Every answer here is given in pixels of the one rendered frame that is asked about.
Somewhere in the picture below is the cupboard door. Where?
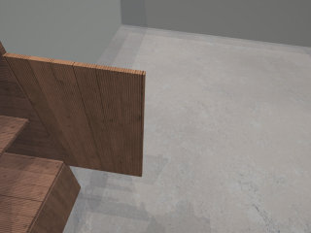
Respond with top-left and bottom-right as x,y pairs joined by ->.
2,52 -> 146,178

